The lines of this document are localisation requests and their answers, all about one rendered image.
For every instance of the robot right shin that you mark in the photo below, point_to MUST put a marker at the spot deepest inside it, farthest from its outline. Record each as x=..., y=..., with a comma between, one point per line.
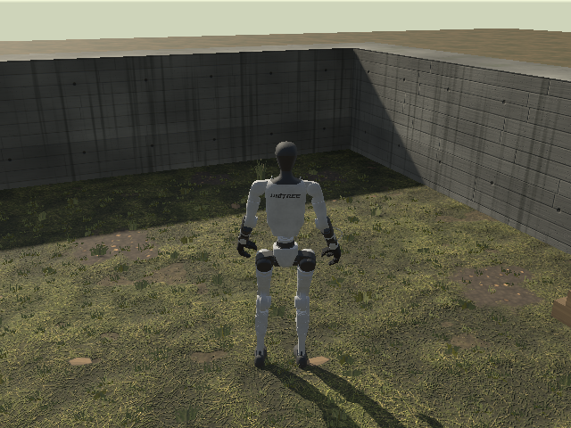
x=302, y=325

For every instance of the right robot upper arm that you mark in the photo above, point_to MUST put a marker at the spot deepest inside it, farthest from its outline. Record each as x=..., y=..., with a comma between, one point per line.
x=313, y=189

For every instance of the robot left forearm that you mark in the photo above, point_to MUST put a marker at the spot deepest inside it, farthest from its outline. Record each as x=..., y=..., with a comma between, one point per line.
x=245, y=233

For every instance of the right robot hand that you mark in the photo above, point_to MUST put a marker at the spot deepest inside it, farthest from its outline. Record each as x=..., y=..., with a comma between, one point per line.
x=336, y=253

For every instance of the left robot upper arm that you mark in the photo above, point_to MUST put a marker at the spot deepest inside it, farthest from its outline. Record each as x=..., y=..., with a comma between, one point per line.
x=258, y=188

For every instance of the robot right forearm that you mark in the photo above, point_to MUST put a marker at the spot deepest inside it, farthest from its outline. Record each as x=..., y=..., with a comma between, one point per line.
x=329, y=236

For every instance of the left robot hand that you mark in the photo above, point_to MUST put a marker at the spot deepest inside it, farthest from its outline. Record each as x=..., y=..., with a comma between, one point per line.
x=249, y=245

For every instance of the robot right foot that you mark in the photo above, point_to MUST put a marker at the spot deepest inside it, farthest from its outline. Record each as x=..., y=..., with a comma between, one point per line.
x=301, y=359

